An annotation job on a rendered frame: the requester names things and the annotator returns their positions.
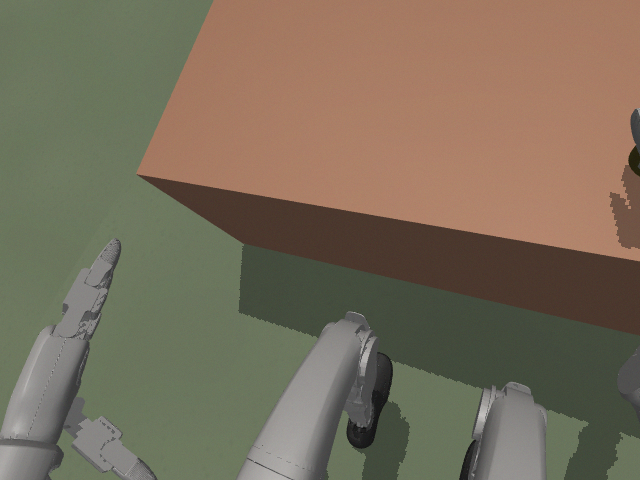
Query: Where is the bottle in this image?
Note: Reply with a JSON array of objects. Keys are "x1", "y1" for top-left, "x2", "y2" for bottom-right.
[{"x1": 628, "y1": 145, "x2": 640, "y2": 176}]

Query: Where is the left robot arm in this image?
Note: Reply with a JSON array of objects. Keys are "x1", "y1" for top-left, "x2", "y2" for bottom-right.
[{"x1": 0, "y1": 439, "x2": 64, "y2": 480}]

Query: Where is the right robot foot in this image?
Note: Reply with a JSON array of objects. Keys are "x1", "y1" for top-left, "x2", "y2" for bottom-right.
[{"x1": 459, "y1": 440, "x2": 476, "y2": 480}]

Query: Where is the left robot foot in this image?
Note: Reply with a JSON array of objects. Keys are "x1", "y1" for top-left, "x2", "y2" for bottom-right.
[{"x1": 347, "y1": 352, "x2": 393, "y2": 449}]

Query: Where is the right robot arm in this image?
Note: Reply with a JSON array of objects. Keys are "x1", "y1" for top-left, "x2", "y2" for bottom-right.
[{"x1": 617, "y1": 345, "x2": 640, "y2": 423}]

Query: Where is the left robot hand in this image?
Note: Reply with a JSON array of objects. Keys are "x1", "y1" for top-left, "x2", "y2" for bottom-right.
[{"x1": 0, "y1": 238, "x2": 158, "y2": 480}]

